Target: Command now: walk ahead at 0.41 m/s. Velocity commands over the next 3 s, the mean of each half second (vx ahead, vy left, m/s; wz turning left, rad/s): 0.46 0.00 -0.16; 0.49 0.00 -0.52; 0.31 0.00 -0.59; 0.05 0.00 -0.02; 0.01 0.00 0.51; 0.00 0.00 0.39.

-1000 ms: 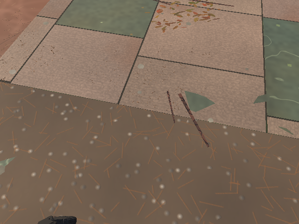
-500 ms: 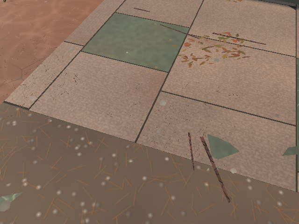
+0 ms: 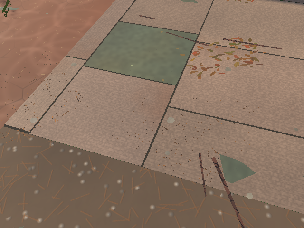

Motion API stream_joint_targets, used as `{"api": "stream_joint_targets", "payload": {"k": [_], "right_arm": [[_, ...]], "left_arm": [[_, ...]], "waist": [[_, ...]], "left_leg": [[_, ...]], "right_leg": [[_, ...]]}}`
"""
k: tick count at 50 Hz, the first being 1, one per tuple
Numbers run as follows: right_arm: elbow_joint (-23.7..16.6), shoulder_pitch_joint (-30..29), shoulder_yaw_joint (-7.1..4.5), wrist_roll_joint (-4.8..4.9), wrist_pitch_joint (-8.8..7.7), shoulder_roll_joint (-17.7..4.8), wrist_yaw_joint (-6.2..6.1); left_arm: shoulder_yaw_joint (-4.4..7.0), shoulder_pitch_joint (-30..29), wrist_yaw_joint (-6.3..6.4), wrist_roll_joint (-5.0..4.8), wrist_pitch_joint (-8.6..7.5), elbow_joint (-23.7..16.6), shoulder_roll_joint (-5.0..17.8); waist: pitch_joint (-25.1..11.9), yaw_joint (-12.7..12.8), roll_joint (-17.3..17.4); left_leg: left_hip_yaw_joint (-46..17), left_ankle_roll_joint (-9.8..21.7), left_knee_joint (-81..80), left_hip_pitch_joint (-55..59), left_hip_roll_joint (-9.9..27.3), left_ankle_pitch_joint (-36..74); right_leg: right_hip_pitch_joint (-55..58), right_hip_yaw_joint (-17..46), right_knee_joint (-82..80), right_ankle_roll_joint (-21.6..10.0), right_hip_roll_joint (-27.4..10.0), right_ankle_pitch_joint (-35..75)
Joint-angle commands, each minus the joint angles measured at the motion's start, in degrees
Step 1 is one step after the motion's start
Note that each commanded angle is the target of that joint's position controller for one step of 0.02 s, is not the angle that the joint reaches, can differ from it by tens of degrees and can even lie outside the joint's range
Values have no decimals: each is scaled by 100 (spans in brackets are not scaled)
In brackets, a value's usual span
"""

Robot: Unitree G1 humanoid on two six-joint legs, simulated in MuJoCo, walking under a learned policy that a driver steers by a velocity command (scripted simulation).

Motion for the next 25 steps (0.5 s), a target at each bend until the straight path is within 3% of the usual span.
{"api": "stream_joint_targets", "payload": {"k": [1,5,8,10,12,13,14,15,16,17,18,19,20,22,23,25], "right_arm": [[-490,-677,-37,-30,-79,-220,85],[-902,-1694,120,-46,-21,32,116],[-1091,-2101,150,-2,1,-93,173],[-1210,-2221,136,20,-8,-221,216],[-1234,-1968,39,-3,-43,-462,225],[-1155,-1552,-45,-16,-54,-632,201],[-908,-671,-175,-10,-51,-857,153],[-654,419,-286,-61,-36,-1126,82],[-512,1152,-386,-231,-6,-1602,39],[-499,1108,-239,-225,-1,-1221,73],[-558,502,-133,-136,-32,-868,86],[-640,-10,-55,-108,-66,-619,96],[-627,-355,-13,-151,-118,-455,135],[-542,-602,30,-250,-166,-254,174],[-485,-558,16,-249,-180,-266,166],[-406,-487,-28,-257,-205,-447,106]], "left_arm": [[17,522,28,39,46,-83,511],[46,410,157,69,91,-190,787],[100,720,166,5,64,-65,858],[133,742,161,-44,67,-9,831],[182,638,160,-45,101,-32,896],[215,541,161,-41,135,-67,966],[208,407,154,-21,180,-124,937],[162,237,131,33,189,-265,854],[-14,888,99,31,135,-356,114],[-20,953,65,-120,14,-258,135],[142,390,72,-271,-34,-439,631],[176,15,117,-290,-35,-553,703],[216,-127,178,-219,4,-580,614],[271,199,211,-175,193,-498,340],[273,247,218,-187,277,-506,213],[321,-52,245,-161,389,-697,263]], "waist": [[403,89,-499],[765,201,-497],[907,266,-617],[940,174,-611],[645,-107,-656],[315,-360,-769],[-204,-807,-773],[-912,-1260,-666],[-1965,-980,641],[-2404,-965,1145],[-1260,-847,846],[-553,-650,531],[-178,-436,265],[8,-65,502],[74,-14,508],[291,35,460]], "left_leg": [[-67,-26,-354,-1941,389,641],[269,-199,-2247,-1046,93,1702],[322,-123,-2910,-620,-26,2089],[203,45,-3200,-615,-12,2072],[172,211,-3320,-88,-166,1806],[246,301,-3301,507,-320,1633],[304,438,-3378,1646,-435,1658],[-301,678,-3129,3469,167,1643],[-2771,1406,-3443,5590,1819,529],[-4428,1635,-4491,5459,2320,-230],[-3590,1274,-4708,4480,2084,-528],[-2659,1020,-4893,3443,1881,-273],[-2025,845,-5117,2563,1658,157],[-1057,644,-5421,1668,1309,560],[-819,675,-5550,1449,1283,642],[-477,762,-5775,1301,1297,746]], "right_leg": [[1285,1385,-1018,-762,-1536,2905],[261,746,-1480,-670,-1189,2687],[275,654,-1674,-692,-1328,2512],[692,601,-1538,-629,-1502,2853],[1041,638,-980,-525,-1610,4274],[1121,636,-474,-467,-1600,5225],[889,529,479,-343,-1392,5687],[-270,501,1873,-187,-1155,4646],[-2389,254,4210,172,-201,1246],[-2986,1055,5354,127,75,-1399],[-3470,1084,5686,60,-279,-1113],[-3411,881,5521,-2,-593,-568],[-3115,808,5219,-24,-791,-195],[-2435,858,4828,-79,-1026,110],[-2361,825,4733,-82,-1063,113],[-2702,844,4513,-28,-1110,452]]}}
Next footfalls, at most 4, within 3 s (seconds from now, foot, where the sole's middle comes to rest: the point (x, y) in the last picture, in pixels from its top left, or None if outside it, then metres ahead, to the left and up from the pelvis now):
0.30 left None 0.34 0.14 -0.78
0.86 right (206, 216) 0.58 -0.16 -0.78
1.34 left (194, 151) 0.93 -0.13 -0.78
1.74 right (232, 188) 0.72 -0.30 -0.78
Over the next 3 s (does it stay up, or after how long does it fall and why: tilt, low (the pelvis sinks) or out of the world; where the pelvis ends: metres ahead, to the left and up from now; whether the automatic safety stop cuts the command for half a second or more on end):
stays up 0.79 -0.15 -0.01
